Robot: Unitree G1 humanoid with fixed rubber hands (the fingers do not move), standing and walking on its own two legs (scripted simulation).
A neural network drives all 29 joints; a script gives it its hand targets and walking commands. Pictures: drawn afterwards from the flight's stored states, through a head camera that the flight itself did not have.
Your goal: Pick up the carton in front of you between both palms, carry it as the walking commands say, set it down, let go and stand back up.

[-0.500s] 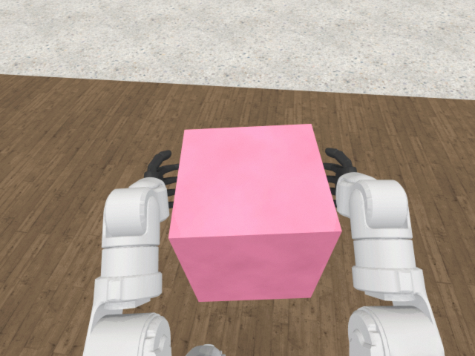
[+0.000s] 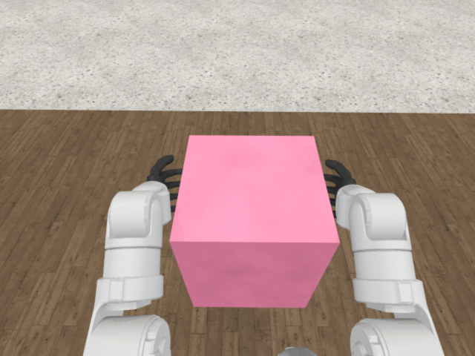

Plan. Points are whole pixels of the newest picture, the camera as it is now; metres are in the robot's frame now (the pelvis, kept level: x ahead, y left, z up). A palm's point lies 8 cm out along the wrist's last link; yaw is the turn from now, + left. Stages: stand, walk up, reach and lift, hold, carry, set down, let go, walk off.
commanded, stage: carry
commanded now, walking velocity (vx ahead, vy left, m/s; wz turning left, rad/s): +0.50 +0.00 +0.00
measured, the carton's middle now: (250, 226) +0.35 -0.01 +0.01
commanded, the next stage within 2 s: none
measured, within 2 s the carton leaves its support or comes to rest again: neither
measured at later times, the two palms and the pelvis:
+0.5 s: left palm (176, 99) +0.64 +0.13 +0.07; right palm (306, 91) +0.66 -0.17 +0.07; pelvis +0.30 -0.05 -0.03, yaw +2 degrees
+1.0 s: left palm (179, 41) +0.96 +0.15 +0.04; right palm (278, 42) +0.94 -0.15 +0.04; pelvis +0.60 +0.01 -0.05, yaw +0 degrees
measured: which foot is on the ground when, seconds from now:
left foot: down 0.00-0.34, up 0.36-0.84, down 0.86-1.00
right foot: up 0.00-0.30, down 0.32-0.86, up 0.88-1.00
